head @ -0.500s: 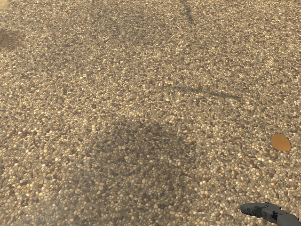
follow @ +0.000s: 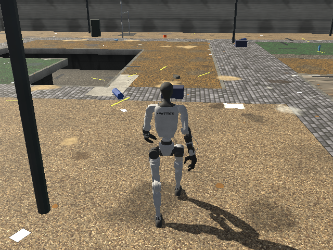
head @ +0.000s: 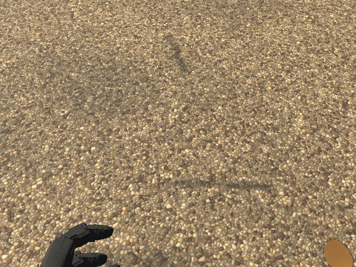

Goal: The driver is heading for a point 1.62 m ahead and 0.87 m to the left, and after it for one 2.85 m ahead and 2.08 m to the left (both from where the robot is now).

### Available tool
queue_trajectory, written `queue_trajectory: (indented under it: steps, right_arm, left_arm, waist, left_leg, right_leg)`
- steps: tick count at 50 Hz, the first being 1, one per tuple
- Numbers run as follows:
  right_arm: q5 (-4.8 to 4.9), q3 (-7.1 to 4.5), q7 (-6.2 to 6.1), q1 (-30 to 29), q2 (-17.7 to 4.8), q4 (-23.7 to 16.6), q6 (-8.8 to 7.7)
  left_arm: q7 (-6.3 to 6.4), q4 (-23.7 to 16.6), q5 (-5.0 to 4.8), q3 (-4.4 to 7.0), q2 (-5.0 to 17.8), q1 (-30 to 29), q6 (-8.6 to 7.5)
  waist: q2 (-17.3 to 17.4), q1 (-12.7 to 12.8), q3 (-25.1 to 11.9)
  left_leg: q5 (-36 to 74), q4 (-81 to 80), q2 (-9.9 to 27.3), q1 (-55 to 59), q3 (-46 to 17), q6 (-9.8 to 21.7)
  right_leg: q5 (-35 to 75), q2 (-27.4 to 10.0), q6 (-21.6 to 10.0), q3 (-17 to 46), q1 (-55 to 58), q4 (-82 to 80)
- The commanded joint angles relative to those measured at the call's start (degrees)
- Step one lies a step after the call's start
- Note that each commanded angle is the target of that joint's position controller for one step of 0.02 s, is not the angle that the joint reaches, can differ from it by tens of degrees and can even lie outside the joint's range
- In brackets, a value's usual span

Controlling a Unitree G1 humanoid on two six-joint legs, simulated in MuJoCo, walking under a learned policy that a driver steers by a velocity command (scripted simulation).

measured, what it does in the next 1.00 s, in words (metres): walks ahead, turning left: right foot, then left foot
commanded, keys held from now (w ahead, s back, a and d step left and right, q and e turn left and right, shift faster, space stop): q+shift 0.98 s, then shift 0.02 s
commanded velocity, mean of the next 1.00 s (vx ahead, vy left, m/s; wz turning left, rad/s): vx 0.19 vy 0.00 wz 0.81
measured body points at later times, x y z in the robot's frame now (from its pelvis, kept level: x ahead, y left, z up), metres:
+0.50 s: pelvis +0.29 +0.02 +0.00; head +0.31 +0.05 +0.44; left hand +0.35 +0.33 -0.12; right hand +0.53 -0.20 -0.08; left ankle +0.37 +0.12 -0.72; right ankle +0.25 -0.10 -0.72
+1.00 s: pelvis +0.39 +0.01 +0.01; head +0.41 +0.03 +0.46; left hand +0.27 +0.32 -0.08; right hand +0.74 -0.03 -0.05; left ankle +0.35 +0.12 -0.70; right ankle +0.51 -0.04 -0.72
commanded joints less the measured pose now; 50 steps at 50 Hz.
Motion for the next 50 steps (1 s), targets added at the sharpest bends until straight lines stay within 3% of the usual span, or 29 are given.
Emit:
queue_trajectory:
  steps: [1, 2, 3, 4, 5, 6, 7, 8, 10, 12, 15, 17, 21, 23, 24, 25, 26, 27, 28, 29, 30, 33, 37, 43, 46, 47, 48, 49, 50]
  right_arm:
    - [-0.77, -1.96, -1.54, -1.3, -12.3, -2.1, 0.49]
    - [-0.07, -2.17, -2.03, -4.0, -13.3, -2.7, 0.95]
    - [0.4, -1.64, -2.25, -3.9, -9.7, -4.8, 0.91]
    - [-0.54, 1.6, -1.12, 5.6, 1.6, -4.2, 1.38]
    - [0.97, -0.46, -0.62, 3.2, -7.3, -5.6, 1.3]
    - [3.51, -2.03, -1.09, -5.4, -10.5, -9.4, 2.08]
    - [3.46, -2.26, -1.69, -10.6, -10.0, -10.8, 3.17]
    - [3.1, -2.94, -2.17, -11.6, -9.2, -10.5, 4.59]
    - [2.67, -2.93, -2.39, -7.3, -4.4, -10.8, 7.65]
    - [2.3, -2.87, -2.71, -9.0, -2.6, -13.4, 8.78]
    - [1.27, -3.07, -1.6, -12.3, -3.8, -16.0, 8.12]
    - [0.8, -3.35, -0.14, -14.7, -4.8, -16.8, 8.15]
    - [0.91, -5.04, 1.91, -19.4, -9.1, -20.8, 9.01]
    - [0.98, -6.24, 1.75, -16.2, -10.8, -21.2, 8.94]
    - [0.8, -7.41, 1.04, -10.2, -12.5, -19.8, 8.42]
    - [0.4, -9.32, -0.3, -8.0, -18.9, -20.0, 7.87]
    - [-1.28, -9.27, -0.4, -10.7, -22.7, -22.0, 7.72]
    - [-2.24, -8.8, 0.65, -12.1, -22.2, -24.5, 6.43]
    - [-1.4, -8.59, 1.1, -15.4, -20.6, -25.6, 5.64]
    - [0.54, -7.9, 0.6, -18.9, -17.8, -26.0, 5.69]
    - [1.73, -7.01, -0.32, -21.8, -15.1, -26.7, 6.35]
    - [0.51, -6.85, -2.54, -22.7, -14.1, -29.0, 8.02]
    - [0.63, -7.61, -3.91, -20.3, -15.1, -30.0, 9.08]
    - [0.44, -7.43, -3.46, -21.4, -14.5, -32.0, 10.34]
    - [1.14, -7.19, -3.07, -24.0, -14.4, -33.3, 10.72]
    - [1.49, -6.75, -2.93, -24.3, -13.5, -33.7, 10.82]
    - [1.28, -5.74, -2.74, -19.8, -10.0, -33.2, 11.05]
    - [1.57, -6.14, -2.37, -20.1, -11.5, -35.0, 10.41]
    - [0.34, -7.35, -1.88, -20.1, -16.6, -34.1, 9.53]
  left_arm:
    - [1.82, 1.0, 1.06, 2.34, 7.6, 13.3, -1.68]
    - [2.69, 4.0, 1.45, 3.08, 9.1, 23.5, -2.22]
    - [3.69, 5.5, 2.6, 4.36, 14.0, 30.6, -2.41]
    - [2.83, 1.9, 0.51, 4.55, 15.9, 27.1, -2.79]
    - [2.51, 0.5, 0.12, 4.49, 13.3, 26.7, -1.72]
    - [2.81, -0.3, -0.35, 4.65, 11.9, 21.8, -1.11]
    - [3.16, 0.8, -1.52, 4.18, 9.0, 17.5, -1.15]
    - [3.6, 0.8, -2.04, 3.42, 6.2, 14.5, -1.34]
    - [3.34, 0.9, -1.33, 3.51, 5.5, 9.5, -1.3]
    - [3.28, 1.1, -0.8, 4.09, 6.5, 5.2, -1.43]
    - [4.8, 0.9, -1.17, 5.2, 8.9, 3.4, -0.6]
    - [5.45, 0.9, -2.39, 5.54, 9.8, 3.6, 0.43]
    - [5.6, 1.2, -3.94, 6.43, 12.0, 4.4, 2.89]
    - [5.55, 1.0, -4.95, 6.9, 12.4, 3.9, 3.86]
    - [5.31, 1.1, -5.19, 6.85, 11.6, 4.4, 4.43]
    - [4.91, 0.3, -3.81, 6.63, 10.5, 6.3, 4.52]
    - [4.43, -2.0, -0.75, 5.75, 7.3, 7.9, 4.29]
    - [3.75, -2.4, -1.4, 5.62, 8.6, 8.9, 3.61]
    - [3.49, -3.2, -3.03, 5.98, 10.1, 6.5, 2.85]
    - [3.92, -2.7, -2.65, 6.2, 10.1, 4.3, 2.59]
    - [4.58, -2.2, -1.74, 6.51, 10.3, 3.5, 2.89]
    - [4.45, -2.1, -1.48, 6.54, 8.5, 3.7, 3.78]
    - [4.58, -2.0, -2.41, 5.91, 6.3, 3.2, 4.04]
    - [3.97, -2.3, -2.68, 6.85, 8.1, 3.1, 3.36]
    - [3.33, -1.3, -2.72, 7.85, 9.6, 7.8, 2.62]
    - [3.41, -0.5, -2.43, 8.5, 10.9, 10.2, 2.68]
    - [3.68, -1.2, -1.56, 9.19, 14.1, 10.4, 3.28]
    - [3.69, -1.8, 0.39, 9.2, 16.0, 9.2, 3.69]
    - [3.99, -3.8, 0.66, 8.75, 13.0, 6.4, 3.18]
  waist:
    - [6.6, 10.8, -4.8]
    - [7.2, 16.3, -9.2]
    - [3.6, 16.7, -16.6]
    - [-17.0, 11.5, -35.0]
    - [-8.3, 14.5, -42.7]
    - [-6.5, 13.1, -32.8]
    - [0.5, 10.9, -19.3]
    - [1.4, 8.4, -12.6]
    - [-2.4, 3.5, -5.8]
    - [-4.2, 1.5, -2.0]
    - [-4.4, 1.7, -5.5]
    - [-3.5, 3.0, -7.3]
    - [-3.6, 3.8, -6.1]
    - [-3.6, 1.8, -6.7]
    - [-0.8, -1.1, -8.2]
    - [11.1, -1.1, -6.5]
    - [19.6, 5.1, -10.8]
    - [13.2, 4.2, -22.7]
    - [8.3, 4.5, -20.2]
    - [2.7, 5.7, -13.9]
    - [0.7, 7.0, -10.7]
    - [3.0, 7.9, -10.9]
    - [5.7, 6.4, -12.8]
    - [11.0, 4.5, -10.3]
    - [11.5, 6.5, -10.0]
    - [9.4, 7.2, -10.4]
    - [-1.1, 4.8, -12.7]
    - [-16.2, 3.0, -9.6]
    - [-13.5, 2.9, -7.2]
  left_leg:
    - [73.5, 22.4, 12.2, -11.7, -4.3, 2.2]
    - [66.3, 36.2, 10.5, -15.7, -4.3, 1.3]
    - [41.0, 53.4, 6.5, -25.9, -3.3, 1.0]
    - [-15.4, 81.2, -1.7, -45.8, -9.7, -2.6]
    - [-16.5, 87.7, 0.2, -48.4, -16.5, -3.5]
    - [-13.3, 85.7, 4.4, -53.3, -12.1, -4.6]
    - [-9.7, 80.5, 7.4, -55.3, -8.0, -5.6]
    - [-7.4, 78.4, 9.1, -54.2, -6.7, -6.4]
    - [-5.4, 74.4, 11.2, -45.3, -5.3, -6.7]
    - [-2.0, 66.3, 12.1, -44.3, -3.6, -6.7]
    - [14.5, 50.3, 11.5, -41.8, -0.9, -5.2]
    - [20.5, 43.7, 10.4, -41.0, 0.9, -4.0]
    - [14.7, 38.0, 8.8, -41.5, 4.0, -0.5]
    - [11.4, 33.7, 5.8, -37.2, 6.4, 2.2]
    - [15.6, 28.4, 3.4, -29.6, 5.8, 4.6]
    - [46.7, 23.0, 9.2, -22.6, -8.0, 8.5]
    - [61.4, 24.3, 18.0, -11.8, -30.8, 18.9]
    - [45.7, 18.5, 23.4, -7.4, -43.0, 23.8]
    - [29.9, 15.2, 23.3, -9.3, -42.1, 21.9]
    - [21.5, 14.7, 20.1, -15.5, -37.0, 17.3]
    - [18.2, 14.6, 17.2, -21.7, -32.4, 14.1]
    - [21.5, 15.5, 11.2, -28.3, -25.8, 10.0]
    - [18.0, 16.5, 10.2, -26.7, -28.4, 8.7]
    - [9.2, 17.3, 8.5, -28.2, -34.3, 6.6]
    - [9.2, 20.2, 6.4, -30.7, -36.4, 4.7]
    - [3.9, 23.6, 3.8, -34.4, -34.6, 2.9]
    - [-12.8, 35.5, -1.8, -41.5, -26.9, 0.4]
    - [-16.3, 49.7, -7.2, -50.9, -15.4, -2.3]
    - [-12.4, 59.4, -1.6, -53.0, -14.5, -4.6]
  right_leg:
    - [-2.2, 7.7, -1.4, -0.7, 28.2, -2.4]
    - [5.5, 4.0, -1.8, 2.1, 38.9, -6.6]
    - [25.4, -7.8, -2.4, 9.8, 52.9, 0.7]
    - [53.4, -27.2, -13.2, 32.8, 77.8, 7.5]
    - [49.0, -26.7, -16.3, 34.9, 75.9, 3.5]
    - [34.9, -24.9, -15.3, 27.4, 66.7, -0.7]
    - [27.3, -20.6, -11.7, 20.2, 52.5, -5.8]
    - [20.9, -18.1, -9.6, 15.5, 42.9, -9.4]
    - [14.2, -15.4, -6.6, 6.3, 25.8, -15.4]
    - [14.3, -13.7, -6.3, -0.4, 18.3, -18.4]
    - [15.0, -11.3, -5.9, -7.4, 21.8, -16.9]
    - [13.7, -12.0, -5.5, -9.1, 27.2, -14.7]
    - [11.9, -15.2, -2.6, -9.5, 33.9, -8.5]
    - [17.4, -15.0, 0.2, -10.5, 35.2, 0.3]
    - [15.5, -12.6, 2.3, -11.4, 32.4, 11.0]
    - [-7.7, -6.4, 6.6, -11.3, 21.5, 26.8]
    - [-49.2, 6.1, 10.4, -5.3, 3.5, 45.1]
    - [-48.5, 7.0, 10.0, 10.0, -0.2, 50.9]
    - [-43.4, 5.8, 8.5, 12.3, -3.3, 49.3]
    - [-38.6, 3.8, 7.8, 12.9, -3.8, 44.9]
    - [-35.0, 2.7, 7.7, 13.1, -1.7, 39.6]
    - [-29.5, 5.0, 8.5, 11.3, 6.3, 27.5]
    - [-26.5, 7.4, 9.7, 12.7, 8.5, 17.0]
    - [-25.3, 8.2, 8.8, 13.8, 13.4, 6.8]
    - [-21.4, 7.4, 7.2, 12.9, 22.2, -5.4]
    - [-16.7, 4.0, 6.0, 13.4, 28.4, -11.3]
    - [-16.3, -8.2, 1.4, 22.9, 36.3, -13.0]
    - [-12.9, -16.7, -6.3, 36.1, 33.0, -17.4]
    - [-12.0, -18.9, -8.8, 37.1, 30.1, -17.3]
